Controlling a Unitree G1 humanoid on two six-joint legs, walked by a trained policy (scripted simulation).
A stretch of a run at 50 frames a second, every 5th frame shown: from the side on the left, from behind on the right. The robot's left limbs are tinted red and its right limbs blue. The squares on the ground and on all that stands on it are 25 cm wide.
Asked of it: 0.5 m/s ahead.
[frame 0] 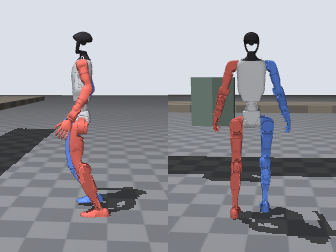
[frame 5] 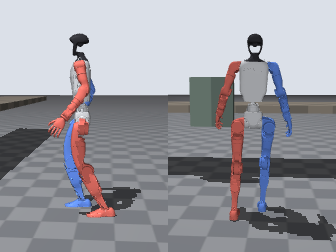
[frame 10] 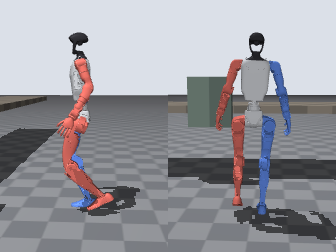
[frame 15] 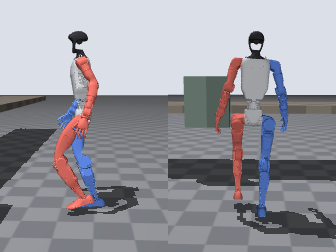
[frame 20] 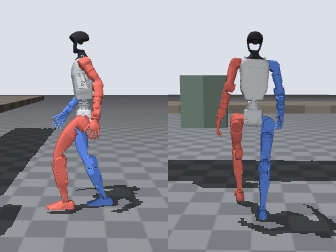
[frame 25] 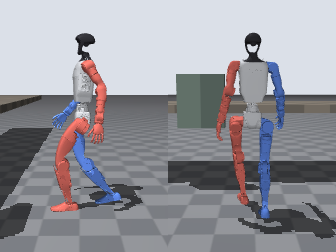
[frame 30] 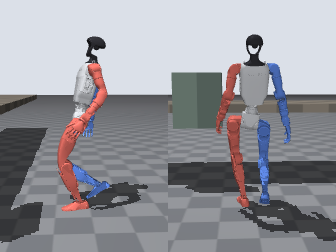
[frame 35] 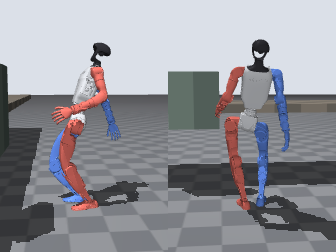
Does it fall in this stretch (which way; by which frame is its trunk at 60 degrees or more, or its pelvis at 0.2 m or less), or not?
no
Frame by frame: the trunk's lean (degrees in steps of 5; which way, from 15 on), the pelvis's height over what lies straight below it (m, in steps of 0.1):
0: 0, 0.8
5: 5, 0.8
10: 5, 0.8
15: 5, 0.8
20: 5, 0.8
25: 5, 0.7
30: 15 backward, 0.7
35: 25 backward, 0.7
